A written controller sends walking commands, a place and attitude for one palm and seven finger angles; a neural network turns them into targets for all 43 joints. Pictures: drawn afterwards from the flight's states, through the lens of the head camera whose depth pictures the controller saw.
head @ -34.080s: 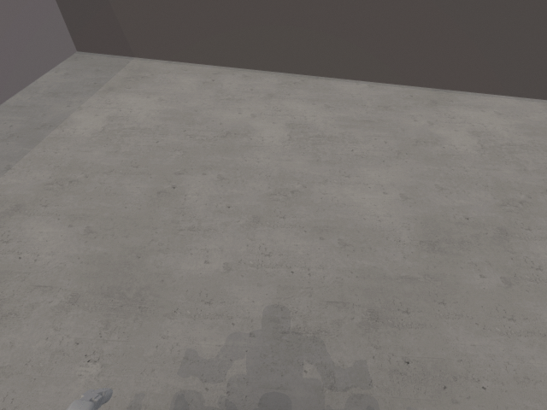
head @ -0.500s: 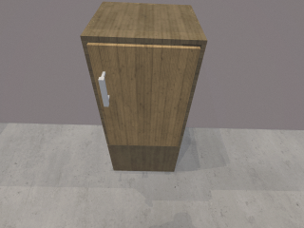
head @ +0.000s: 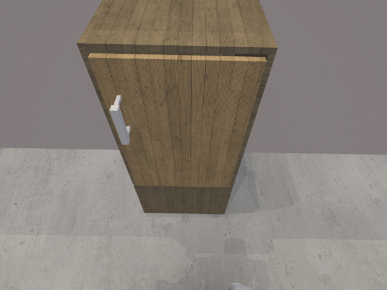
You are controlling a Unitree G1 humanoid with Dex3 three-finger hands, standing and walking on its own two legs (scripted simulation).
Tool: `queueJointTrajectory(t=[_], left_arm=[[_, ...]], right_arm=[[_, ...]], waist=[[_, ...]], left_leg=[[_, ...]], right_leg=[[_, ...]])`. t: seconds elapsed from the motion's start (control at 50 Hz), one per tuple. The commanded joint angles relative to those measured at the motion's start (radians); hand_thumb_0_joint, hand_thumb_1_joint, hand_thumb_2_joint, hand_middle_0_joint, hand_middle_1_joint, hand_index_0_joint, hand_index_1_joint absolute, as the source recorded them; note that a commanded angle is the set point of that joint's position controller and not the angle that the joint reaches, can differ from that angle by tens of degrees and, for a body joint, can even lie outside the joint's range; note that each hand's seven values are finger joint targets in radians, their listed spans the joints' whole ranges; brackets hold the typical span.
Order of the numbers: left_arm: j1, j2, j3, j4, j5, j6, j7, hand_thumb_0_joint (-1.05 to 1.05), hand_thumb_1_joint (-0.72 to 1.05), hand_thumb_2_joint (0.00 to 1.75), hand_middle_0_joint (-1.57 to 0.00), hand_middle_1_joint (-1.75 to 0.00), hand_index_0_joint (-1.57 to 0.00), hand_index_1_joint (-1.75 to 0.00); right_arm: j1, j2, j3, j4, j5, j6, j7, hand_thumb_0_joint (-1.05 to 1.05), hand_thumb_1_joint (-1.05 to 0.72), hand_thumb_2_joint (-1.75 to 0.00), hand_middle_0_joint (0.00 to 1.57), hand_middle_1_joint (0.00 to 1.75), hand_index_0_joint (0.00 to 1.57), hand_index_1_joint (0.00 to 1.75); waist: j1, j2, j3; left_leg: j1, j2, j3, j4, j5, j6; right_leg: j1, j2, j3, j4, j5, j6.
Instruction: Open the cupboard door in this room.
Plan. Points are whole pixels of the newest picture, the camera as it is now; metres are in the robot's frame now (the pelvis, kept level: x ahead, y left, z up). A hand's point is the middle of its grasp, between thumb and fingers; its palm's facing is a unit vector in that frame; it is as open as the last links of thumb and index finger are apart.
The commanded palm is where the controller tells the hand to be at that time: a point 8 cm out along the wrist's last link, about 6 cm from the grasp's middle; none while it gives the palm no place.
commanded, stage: come to a stop and stand still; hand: left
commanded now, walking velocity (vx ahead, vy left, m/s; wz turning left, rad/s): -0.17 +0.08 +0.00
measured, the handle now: (122, 121) +0.51 +0.22 +0.01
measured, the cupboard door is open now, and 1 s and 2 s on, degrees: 0 0 0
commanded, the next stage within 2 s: look again from close up in 0.64 s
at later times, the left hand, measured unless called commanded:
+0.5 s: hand out of the picture +0.02 +0.19 -0.17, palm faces +0.08 -0.98 -0.18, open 7.3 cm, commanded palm none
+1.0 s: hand out of the picture -0.03 +0.16 -0.17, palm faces +0.05 -0.98 -0.18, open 7.3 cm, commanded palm none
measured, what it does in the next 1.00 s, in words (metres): steps on the spot: right foot, then left foot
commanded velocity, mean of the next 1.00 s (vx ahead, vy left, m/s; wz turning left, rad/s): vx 0.02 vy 0.01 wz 0.00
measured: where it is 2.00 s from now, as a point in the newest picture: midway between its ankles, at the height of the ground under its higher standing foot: outside the picture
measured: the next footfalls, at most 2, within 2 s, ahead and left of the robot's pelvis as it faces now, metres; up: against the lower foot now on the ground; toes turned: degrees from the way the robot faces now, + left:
right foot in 0.02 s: +0.11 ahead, -0.12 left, +0.00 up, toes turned -6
left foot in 0.34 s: +0.00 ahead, +0.12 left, +0.00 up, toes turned +2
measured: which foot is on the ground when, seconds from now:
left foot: down 0.00-0.04, up 0.06-0.32, down 0.34-1.00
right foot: up 0.00-0.00, down 0.02-0.34, up 0.36-0.56, down 0.58-1.00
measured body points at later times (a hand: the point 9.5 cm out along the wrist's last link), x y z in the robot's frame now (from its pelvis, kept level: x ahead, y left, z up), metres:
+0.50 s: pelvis -0.03 +0.01 +0.00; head -0.04 +0.02 +0.45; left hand +0.01 +0.24 -0.15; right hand -0.02 -0.21 -0.15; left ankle -0.04 +0.11 -0.73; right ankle -0.01 -0.11 -0.71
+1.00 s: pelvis -0.03 +0.00 +0.00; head -0.05 +0.00 +0.45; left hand -0.03 +0.21 -0.16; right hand +0.00 -0.23 -0.15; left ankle -0.04 +0.11 -0.73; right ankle -0.04 -0.11 -0.73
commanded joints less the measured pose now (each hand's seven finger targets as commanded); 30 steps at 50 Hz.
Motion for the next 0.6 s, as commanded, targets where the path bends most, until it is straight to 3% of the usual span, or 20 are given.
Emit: queueJointTrajectory(t=[0.0,0.02,0.04,0.08,0.1,0.14,0.18,0.2,0.24,0.26,0.28,0.3,0.32,0.34,0.38,0.4,0.48,0.52,0.56,0.58], left_arm=[[0.175,0.121,0.023,-0.026,0.003,-0.021,0.008,0.0,0.9,0.9,-0.2,-0.3,-0.2,-0.3],[0.209,0.163,0.032,-0.015,-0.002,-0.024,0.011,0.0,0.9,0.9,-0.2,-0.3,-0.2,-0.3],[0.204,0.159,0.03,-0.023,-0.005,-0.026,0.016,0.0,0.9,0.9,-0.2,-0.3,-0.2,-0.3],[0.084,0.12,0.018,-0.055,-0.003,-0.013,0.023,0.0,0.9,0.9,-0.2,-0.3,-0.2,-0.3],[0.036,0.105,0.017,-0.074,-0.002,-0.005,0.028,0.0,0.9,0.9,-0.2,-0.3,-0.2,-0.3],[0.015,0.121,0.023,-0.097,0.005,0.001,0.028,0.0,0.9,0.9,-0.2,-0.3,-0.2,-0.3],[0.006,0.146,0.034,-0.105,0.009,0.007,0.026,0.0,0.9,0.9,-0.2,-0.3,-0.2,-0.3],[0.006,0.152,0.036,-0.107,0.012,0.009,0.025,0.0,0.9,0.9,-0.2,-0.3,-0.2,-0.3],[-0.012,0.159,0.038,-0.114,0.01,0.017,0.02,0.0,0.9,0.9,-0.2,-0.3,-0.2,-0.3],[-0.036,0.151,0.037,-0.117,0.004,0.023,0.019,0.0,0.9,0.9,-0.2,-0.3,-0.2,-0.3],[-0.041,0.119,0.029,-0.124,-0.003,0.029,0.015,0.0,0.9,0.9,-0.2,-0.3,-0.2,-0.3],[-0.024,0.059,0.014,-0.136,-0.011,0.035,0.011,0.0,0.9,0.9,-0.2,-0.3,-0.2,-0.3],[-0.045,0.02,0.006,-0.152,-0.018,0.036,0.01,0.0,0.9,0.9,-0.2,-0.3,-0.2,-0.3],[-0.062,0.039,0.008,-0.152,-0.015,0.033,0.004,0.0,0.9,0.9,-0.2,-0.3,-0.2,-0.3],[0.001,0.011,0.004,-0.094,0.005,0.028,-0.009,0.0,0.9,0.9,-0.2,-0.3,-0.2,-0.3],[0.035,0.008,-0.001,-0.08,0.007,0.022,-0.015,0.0,0.9,0.9,-0.2,-0.3,-0.2,-0.3],[0.021,-0.013,-0.015,-0.067,-0.003,-0.003,-0.019,0.0,0.9,0.9,-0.2,-0.3,-0.2,-0.3],[0.064,-0.01,-0.017,-0.044,-0.008,-0.016,-0.015,0.0,0.9,0.9,-0.2,-0.3,-0.2,-0.3],[0.135,0.033,-0.017,-0.006,-0.011,-0.029,-0.004,0.0,0.9,0.9,-0.2,-0.3,-0.2,-0.3],[0.152,0.061,-0.018,0.011,-0.013,-0.032,-0.002,0.0,0.9,0.9,-0.2,-0.3,-0.2,-0.3]], right_arm=[[0.091,-0.152,-0.066,-0.048,0.017,0.015,-0.007,0.0,-0.9,-0.9,0.2,0.3,0.2,0.3],[0.112,-0.107,-0.065,-0.051,0.027,0.022,-0.003,0.0,-0.9,-0.9,0.2,0.3,0.2,0.3],[0.087,-0.099,-0.061,-0.059,0.029,0.027,-0.006,0.0,-0.9,-0.9,0.2,0.3,0.2,0.3],[0.024,-0.084,-0.059,-0.059,0.024,0.051,0.004,0.0,-0.9,-0.9,0.2,0.3,0.2,0.3],[0.025,-0.08,-0.06,-0.055,0.02,0.057,0.009,0.0,-0.9,-0.9,0.2,0.3,0.2,0.3],[0.014,-0.077,-0.054,-0.058,0.015,0.063,0.023,0.0,-0.9,-0.9,0.2,0.3,0.2,0.3],[0.008,-0.08,-0.052,-0.067,0.011,0.061,0.03,0.0,-0.9,-0.9,0.2,0.3,0.2,0.3],[0.011,-0.074,-0.051,-0.067,0.011,0.057,0.033,0.0,-0.9,-0.9,0.2,0.3,0.2,0.3],[0.06,-0.07,-0.046,-0.06,0.009,0.049,0.036,0.0,-0.9,-0.9,0.2,0.3,0.2,0.3],[0.11,-0.065,-0.044,-0.047,0.009,0.045,0.035,0.0,-0.9,-0.9,0.2,0.3,0.2,0.3],[0.139,-0.085,-0.044,-0.041,0.008,0.04,0.033,0.0,-0.9,-0.9,0.2,0.3,0.2,0.3],[0.123,-0.141,-0.053,-0.059,-0.001,0.032,0.028,0.0,-0.9,-0.9,0.2,0.3,0.2,0.3],[0.051,-0.201,-0.058,-0.103,-0.014,0.029,0.023,0.0,-0.9,-0.9,0.2,0.3,0.2,0.3],[-0.037,-0.211,-0.051,-0.134,-0.019,0.028,0.021,0.0,-0.9,-0.9,0.2,0.3,0.2,0.3],[-0.118,-0.177,-0.038,-0.13,-0.016,0.013,0.018,0.0,-0.9,-0.9,0.2,0.3,0.2,0.3],[-0.113,-0.168,-0.036,-0.129,-0.013,0.007,0.017,0.0,-0.9,-0.9,0.2,0.3,0.2,0.3],[-0.017,-0.188,-0.038,-0.09,-0.014,0.011,0.015,0.0,-0.9,-0.9,0.2,0.3,0.2,0.3],[0.007,-0.176,-0.035,-0.074,-0.006,0.01,0.015,0.0,-0.9,-0.9,0.2,0.3,0.2,0.3],[0.007,-0.136,-0.021,-0.066,0.009,0.001,0.017,0.0,-0.9,-0.9,0.2,0.3,0.2,0.3],[0.007,-0.114,-0.014,-0.065,0.012,-0.003,0.019,0.0,-0.9,-0.9,0.2,0.3,0.2,0.3]], waist=[[0.046,-0.077,-0.199],[0.053,-0.209,-0.251],[0.057,-0.223,-0.26],[0.035,-0.246,-0.172],[0.017,-0.196,-0.141],[0.013,-0.198,-0.144],[0.023,-0.195,-0.143],[0.025,-0.15,-0.14],[0.0,-0.131,-0.131],[-0.027,-0.133,-0.12],[-0.037,-0.046,-0.106],[-0.028,0.159,-0.077],[-0.02,0.323,0.013],[0.003,0.233,0.054],[0.048,0.171,0.033],[0.054,0.142,0.021],[0.001,0.094,0.02],[0.013,0.059,-0.007],[0.024,-0.059,-0.059],[0.019,-0.11,-0.064]], left_leg=[[-0.165,0.057,-0.023,0.275,0.443,0.011],[-0.269,-0.053,-0.008,0.472,-0.175,-0.019],[-0.28,-0.045,-0.097,0.591,-0.311,-0.014],[-0.312,-0.009,-0.122,0.687,-0.26,-0.022],[-0.307,-0.003,-0.111,0.663,-0.221,-0.027],[-0.275,-0.009,-0.08,0.572,-0.175,-0.036],[-0.237,-0.012,-0.059,0.45,-0.145,-0.036],[-0.211,-0.017,-0.041,0.375,-0.124,-0.036],[-0.109,-0.035,-0.012,0.196,-0.042,-0.024],[-0.009,-0.042,-0.001,0.058,0.043,-0.017],[0.041,-0.023,-0.036,-0.056,0.05,-0.009],[-0.034,0.128,-0.252,-0.209,-0.086,0.035],[-0.222,0.298,-0.468,-0.35,-0.181,0.121],[-0.38,0.324,-0.459,-0.393,-0.231,0.177],[-0.39,0.231,-0.339,-0.346,-0.17,0.132],[-0.35,0.215,-0.301,-0.322,-0.125,0.126],[-0.177,0.201,-0.266,-0.258,-0.021,0.126],[-0.156,0.166,-0.236,-0.171,0.083,0.095],[-0.206,0.077,-0.132,-0.062,0.146,0.038],[-0.198,0.037,-0.083,-0.031,0.121,0.017]], right_leg=[[0.334,-0.186,0.195,-0.015,0.861,-0.094],[0.42,-0.357,0.304,-0.067,1.127,-0.217],[0.379,-0.399,0.32,-0.113,1.085,-0.271],[0.209,-0.328,0.281,-0.18,0.697,-0.256],[0.167,-0.303,0.241,-0.201,0.584,-0.237],[0.102,-0.274,0.215,-0.236,0.387,-0.204],[0.073,-0.266,0.244,-0.264,0.169,-0.197],[0.064,-0.255,0.251,-0.268,0.091,-0.192],[-0.012,-0.221,0.258,-0.279,-0.129,-0.152],[-0.083,-0.188,0.228,-0.258,-0.242,-0.112],[-0.132,-0.133,0.18,-0.19,-0.318,-0.066],[-0.154,-0.041,0.106,-0.034,-0.336,-0.017],[-0.153,0.031,0.038,0.12,-0.321,0.02],[-0.062,0.001,0.098,0.199,-0.26,0.005],[0.033,0.012,0.104,0.263,-0.162,0.002],[0.028,0.019,0.091,0.253,-0.155,0.0],[0.051,0.031,0.046,0.009,-0.228,0.006],[0.153,0.028,0.066,-0.186,-0.112,0.004],[0.276,-0.066,0.205,-0.241,0.025,-0.036],[0.277,-0.125,0.233,-0.246,0.132,-0.064]])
